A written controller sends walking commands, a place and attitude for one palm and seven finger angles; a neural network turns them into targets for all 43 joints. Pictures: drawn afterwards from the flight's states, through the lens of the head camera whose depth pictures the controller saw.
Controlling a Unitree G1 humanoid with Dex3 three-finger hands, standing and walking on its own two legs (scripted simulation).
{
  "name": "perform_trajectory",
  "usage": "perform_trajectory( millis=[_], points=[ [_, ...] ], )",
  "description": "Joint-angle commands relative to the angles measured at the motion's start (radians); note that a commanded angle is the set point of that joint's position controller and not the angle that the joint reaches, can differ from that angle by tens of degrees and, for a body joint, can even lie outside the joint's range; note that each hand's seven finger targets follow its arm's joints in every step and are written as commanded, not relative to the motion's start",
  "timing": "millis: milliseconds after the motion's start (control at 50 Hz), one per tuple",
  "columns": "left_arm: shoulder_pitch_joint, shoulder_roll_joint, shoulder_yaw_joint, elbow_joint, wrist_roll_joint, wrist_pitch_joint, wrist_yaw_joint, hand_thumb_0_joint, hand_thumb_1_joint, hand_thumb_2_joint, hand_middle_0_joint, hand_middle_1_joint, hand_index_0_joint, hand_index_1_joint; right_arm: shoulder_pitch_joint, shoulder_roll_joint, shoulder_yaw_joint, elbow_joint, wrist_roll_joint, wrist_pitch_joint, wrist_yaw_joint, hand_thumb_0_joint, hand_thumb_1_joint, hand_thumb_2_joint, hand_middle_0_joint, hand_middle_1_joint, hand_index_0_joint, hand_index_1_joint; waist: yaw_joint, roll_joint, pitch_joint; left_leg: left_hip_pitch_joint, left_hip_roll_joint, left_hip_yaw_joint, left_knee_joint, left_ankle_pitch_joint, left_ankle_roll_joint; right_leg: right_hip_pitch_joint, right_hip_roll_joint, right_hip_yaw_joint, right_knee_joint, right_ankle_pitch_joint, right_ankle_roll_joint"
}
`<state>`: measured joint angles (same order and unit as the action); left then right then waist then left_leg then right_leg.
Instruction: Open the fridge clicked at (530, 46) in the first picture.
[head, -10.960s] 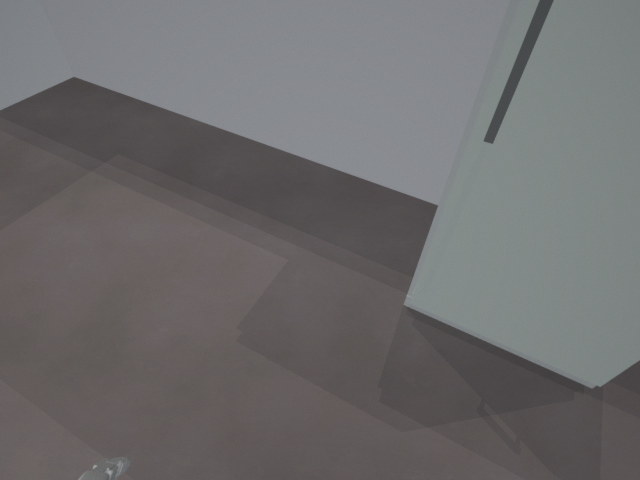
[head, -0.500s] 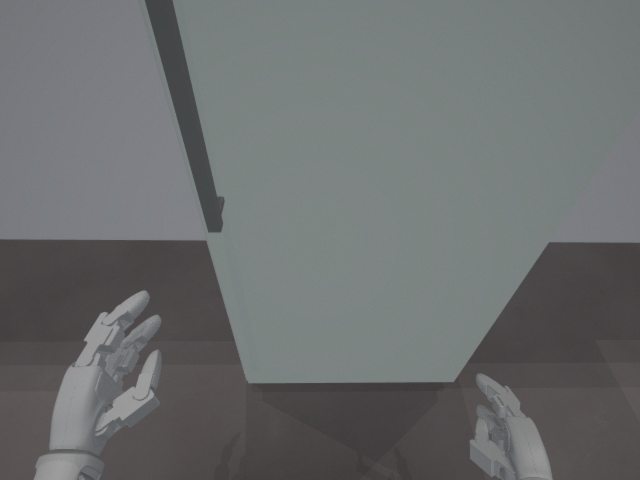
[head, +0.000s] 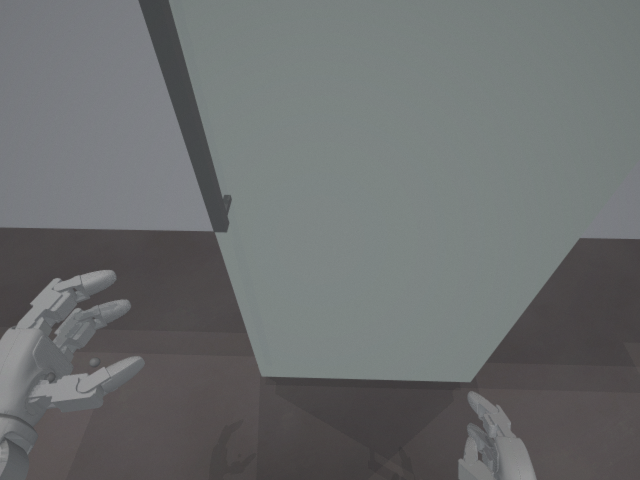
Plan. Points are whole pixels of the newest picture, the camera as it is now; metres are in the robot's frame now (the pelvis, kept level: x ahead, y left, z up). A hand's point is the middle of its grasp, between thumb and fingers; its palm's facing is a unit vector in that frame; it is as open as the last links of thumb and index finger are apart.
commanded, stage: raise the hand to about handle height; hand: left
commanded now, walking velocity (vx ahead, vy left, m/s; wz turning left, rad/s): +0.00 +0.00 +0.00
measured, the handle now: (194, 111) +0.46 +0.17 +0.24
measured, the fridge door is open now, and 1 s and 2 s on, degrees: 0 0 0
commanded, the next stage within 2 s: move the hooked fingers beside the handle in 1.30 s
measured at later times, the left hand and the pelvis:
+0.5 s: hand out of the picture +0.24 +0.30 +0.20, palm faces +0.11 -0.99 -0.09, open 13.6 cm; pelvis +0.00 +0.02 +0.02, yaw +1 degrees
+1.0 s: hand out of the picture +0.28 +0.30 +0.24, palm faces +0.06 -0.99 -0.10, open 14.0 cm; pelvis +0.00 +0.02 +0.03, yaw +1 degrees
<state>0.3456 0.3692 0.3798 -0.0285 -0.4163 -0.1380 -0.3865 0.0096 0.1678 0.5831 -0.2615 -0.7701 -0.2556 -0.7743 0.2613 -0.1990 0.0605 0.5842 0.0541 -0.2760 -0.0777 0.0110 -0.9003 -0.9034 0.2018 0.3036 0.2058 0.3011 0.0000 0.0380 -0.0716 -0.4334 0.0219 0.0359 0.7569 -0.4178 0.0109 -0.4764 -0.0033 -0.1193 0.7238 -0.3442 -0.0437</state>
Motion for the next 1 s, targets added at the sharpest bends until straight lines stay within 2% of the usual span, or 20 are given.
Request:
perform_trajectory(
  millis=[0,40,100,200,220,300,320,340,420,480,540,580,620,680,720,760,800,840,900,980],
  points=[
    [-0.019,0.139,0.146,-0.257,-0.039,-0.098,0.049,0.0,-0.057,0.49,-0.268,-0.915,-0.268,-0.915,-0.108,-0.153,-0.069,-0.161,0.006,-0.093,0.001,0.0,-0.9,-0.9,0.2,0.3,0.2,0.3,0.06,-0.006,-0.161,0.013,-0.02,-0.055,-0.121,0.344,0.005,0.242,-0.022,0.083,-0.116,0.357,0.048],
    [-0.069,0.116,0.076,-0.225,-0.014,-0.075,0.019,0.0,-0.103,0.47,-0.272,-0.945,-0.272,-0.945,-0.098,-0.172,-0.07,-0.148,0.01,-0.105,0.0,0.0,-0.9,-0.9,0.2,0.3,0.2,0.3,0.042,0.025,-0.109,0.039,-0.018,-0.05,-0.135,0.333,0.01,0.211,-0.017,0.087,-0.138,0.327,0.044],
    [-0.179,0.164,0.049,-0.217,0.016,-0.023,-0.013,0.0,-0.173,0.44,-0.277,-0.99,-0.277,-0.99,-0.089,-0.192,-0.07,-0.136,0.02,-0.122,-0.019,0.0,-0.9,-0.9,0.2,0.3,0.2,0.3,0.022,0.038,-0.074,0.062,-0.015,-0.064,-0.17,0.257,0.019,0.184,-0.016,0.084,-0.184,0.194,0.04],
    [-0.369,0.294,0.155,-0.305,0.03,0.006,0.011,0.0,-0.29,0.39,-0.285,-1.065,-0.285,-1.065,-0.115,-0.189,-0.058,-0.128,0.017,-0.137,-0.047,0.0,-0.9,-0.9,0.2,0.3,0.2,0.3,0.044,0.026,-0.114,0.149,-0.012,-0.091,-0.238,0.237,0.025,0.249,-0.013,0.065,-0.223,0.122,0.032],
    [-0.394,0.319,0.174,-0.324,0.032,0.004,0.024,0.0,-0.313,0.38,-0.287,-1.08,-0.287,-1.08,-0.123,-0.188,-0.052,-0.122,0.014,-0.135,-0.046,0.0,-0.9,-0.9,0.2,0.3,0.2,0.3,0.054,0.064,-0.109,0.166,-0.011,-0.092,-0.25,0.253,0.02,0.267,-0.009,0.063,-0.229,0.132,0.026],
    [-0.427,0.278,0.171,-0.267,0.019,0.028,0.036,0.0,-0.407,0.34,-0.293,-1.14,-0.293,-1.14,-0.133,-0.173,-0.036,-0.11,0.018,-0.137,-0.044,0.0,-0.9,-0.9,0.2,0.3,0.2,0.3,0.06,0.121,-0.081,0.228,-0.012,-0.1,-0.293,0.305,0.001,0.28,-0.001,0.039,-0.238,0.212,0.017],
    [-0.419,0.286,0.178,-0.225,0.019,0.055,0.029,0.0,-0.43,0.33,-0.295,-1.155,-0.295,-1.155,-0.133,-0.176,-0.034,-0.109,0.017,-0.131,-0.041,0.0,-0.9,-0.9,0.2,0.3,0.2,0.3,0.072,0.112,-0.067,0.221,-0.013,-0.099,-0.299,0.325,-0.002,0.302,0.0,0.042,-0.247,0.236,0.013],
    [-0.431,0.256,0.147,-0.186,0.019,0.085,0.016,0.0,-0.453,0.32,-0.297,-1.17,-0.297,-1.17,-0.135,-0.177,-0.03,-0.106,0.022,-0.123,-0.039,0.0,-0.9,-0.9,0.2,0.3,0.2,0.3,0.062,0.092,-0.033,0.219,-0.011,-0.098,-0.312,0.325,-0.004,0.291,0.0,0.037,-0.252,0.247,0.015],
    [-0.483,0.262,0.113,-0.087,0.041,0.238,-0.019,0.0,-0.5,0.3,-0.3,-1.2,-0.3,-1.2,-0.143,-0.188,-0.023,-0.119,0.034,-0.085,-0.034,0.0,-0.9,-0.9,0.2,0.3,0.2,0.3,0.062,0.048,0.034,0.205,-0.008,-0.105,-0.341,0.293,-0.001,0.274,0.0,0.04,-0.281,0.22,0.016],
    [-0.619,0.314,0.132,-0.18,0.052,0.289,-0.025,0.0,-0.5,0.3,-0.3,-1.2,-0.3,-1.2,-0.168,-0.186,-0.021,-0.146,0.036,-0.063,-0.034,0.0,-0.9,-0.9,0.2,0.3,0.2,0.3,0.057,0.029,-0.057,0.259,-0.012,-0.111,-0.343,0.326,0.003,0.301,-0.002,0.038,-0.28,0.24,0.018],
    [-0.734,0.396,0.197,-0.286,0.052,0.273,-0.011,0.0,-0.5,0.3,-0.3,-1.2,-0.3,-1.2,-0.191,-0.171,-0.01,-0.157,0.029,-0.054,-0.031,0.0,-0.9,-0.9,0.2,0.3,0.2,0.3,0.066,0.058,-0.145,0.313,-0.017,-0.111,-0.347,0.364,0.0,0.347,0.001,0.044,-0.292,0.26,0.015],
    [-0.765,0.412,0.225,-0.287,0.047,0.255,0.0,0.0,-0.5,0.3,-0.3,-1.2,-0.3,-1.2,-0.192,-0.165,-0.007,-0.149,0.026,-0.054,-0.033,0.0,-0.9,-0.9,0.2,0.3,0.2,0.3,0.066,0.066,-0.163,0.338,-0.017,-0.115,-0.354,0.375,-0.006,0.353,0.003,0.04,-0.297,0.264,0.013],
    [-0.766,0.432,0.244,-0.232,0.046,0.258,0.0,0.0,-0.5,0.3,-0.3,-1.2,-0.3,-1.2,-0.19,-0.165,-0.003,-0.132,0.026,-0.047,-0.031,0.0,-0.9,-0.9,0.2,0.3,0.2,0.3,0.073,0.061,-0.135,0.33,-0.016,-0.109,-0.359,0.379,-0.005,0.361,0.005,0.044,-0.316,0.272,0.011],
    [-0.825,0.405,0.201,-0.117,0.059,0.316,-0.014,0.0,-0.5,0.3,-0.3,-1.2,-0.3,-1.2,-0.195,-0.176,-0.003,-0.113,0.037,-0.036,-0.035,0.0,-0.9,-0.9,0.2,0.3,0.2,0.3,0.055,0.104,-0.065,0.316,-0.017,-0.107,-0.375,0.344,-0.007,0.318,-0.004,0.041,-0.325,0.251,0.01],
    [-0.836,0.398,0.17,-0.031,0.069,0.374,-0.028,0.0,-0.5,0.3,-0.3,-1.2,-0.3,-1.2,-0.194,-0.183,-0.003,-0.108,0.044,-0.023,-0.034,0.0,-0.9,-0.9,0.2,0.3,0.2,0.3,0.055,0.071,-0.023,0.292,-0.015,-0.107,-0.382,0.317,-0.004,0.31,-0.009,0.045,-0.339,0.23,0.007],
    [-0.909,0.416,0.15,-0.032,0.082,0.42,-0.043,0.0,-0.5,0.3,-0.3,-1.2,-0.3,-1.2,-0.207,-0.192,-0.004,-0.119,0.05,-0.016,-0.033,0.0,-0.9,-0.9,0.2,0.3,0.2,0.3,0.051,0.097,-0.047,0.303,-0.019,-0.111,-0.382,0.324,-0.001,0.308,-0.014,0.047,-0.333,0.237,0.007],
    [-0.916,0.413,0.134,-0.021,0.091,0.444,-0.052,0.0,-0.5,0.3,-0.3,-1.2,-0.3,-1.2,-0.206,-0.191,-0.004,-0.135,0.05,-0.01,-0.031,0.0,-0.9,-0.9,0.2,0.3,0.2,0.3,0.05,0.055,-0.078,0.312,-0.019,-0.12,-0.379,0.339,0.0,0.311,-0.012,0.04,-0.323,0.242,0.009],
    [-0.843,0.422,0.167,-0.032,0.076,0.435,-0.066,0.0,-0.5,0.3,-0.3,-1.2,-0.3,-1.2,-0.206,-0.195,-0.009,-0.144,0.048,-0.002,-0.021,0.0,-0.9,-0.9,0.2,0.3,0.2,0.3,0.062,-0.01,-0.13,0.316,-0.02,-0.111,-0.365,0.389,0.006,0.356,-0.011,0.044,-0.316,0.296,0.008],
    [-0.805,0.461,0.235,-0.115,0.052,0.399,-0.07,0.0,-0.5,0.3,-0.3,-1.2,-0.3,-1.2,-0.224,-0.19,-0.013,-0.164,0.042,0.004,-0.013,0.0,-0.9,-0.9,0.2,0.3,0.2,0.3,0.078,0.008,-0.192,0.337,-0.025,-0.103,-0.352,0.434,0.005,0.387,-0.011,0.046,-0.3,0.348,0.009],
    [-0.814,0.469,0.268,-0.129,0.043,0.371,-0.036,0.0,-0.5,0.3,-0.3,-1.2,-0.3,-1.2,-0.227,-0.185,-0.014,-0.155,0.041,0.007,-0.01,0.0,-0.9,-0.9,0.2,0.3,0.2,0.3,0.077,0.032,-0.141,0.32,-0.021,-0.091,-0.358,0.408,0.006,0.361,-0.009,0.045,-0.311,0.325,0.011]
  ],
)
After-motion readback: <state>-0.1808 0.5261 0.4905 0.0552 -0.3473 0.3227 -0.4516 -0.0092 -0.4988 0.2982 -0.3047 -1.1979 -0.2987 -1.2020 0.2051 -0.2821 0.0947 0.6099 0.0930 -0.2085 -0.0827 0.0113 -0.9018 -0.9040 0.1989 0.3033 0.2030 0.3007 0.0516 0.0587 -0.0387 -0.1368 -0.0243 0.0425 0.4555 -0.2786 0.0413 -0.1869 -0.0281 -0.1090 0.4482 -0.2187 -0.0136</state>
